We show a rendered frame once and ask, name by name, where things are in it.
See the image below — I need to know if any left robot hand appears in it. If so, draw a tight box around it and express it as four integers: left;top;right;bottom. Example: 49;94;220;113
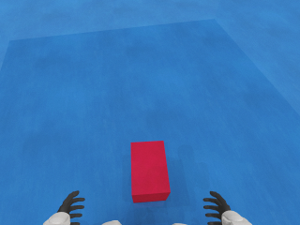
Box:
57;190;85;225

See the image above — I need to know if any right robot hand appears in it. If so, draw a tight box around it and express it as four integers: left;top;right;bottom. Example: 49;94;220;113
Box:
202;191;231;225

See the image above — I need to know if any carton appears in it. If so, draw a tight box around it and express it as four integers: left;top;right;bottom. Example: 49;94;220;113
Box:
130;141;171;203

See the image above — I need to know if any robot right forearm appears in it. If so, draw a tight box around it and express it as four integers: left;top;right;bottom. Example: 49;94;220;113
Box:
221;210;252;225

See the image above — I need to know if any robot left forearm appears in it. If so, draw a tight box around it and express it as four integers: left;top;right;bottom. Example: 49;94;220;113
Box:
43;212;70;225

